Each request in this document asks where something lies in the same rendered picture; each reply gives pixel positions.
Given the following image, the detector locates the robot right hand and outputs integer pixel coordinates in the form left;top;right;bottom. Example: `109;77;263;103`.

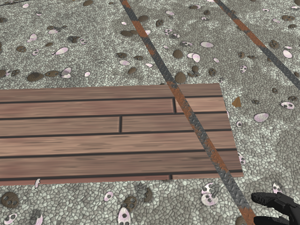
251;191;300;225

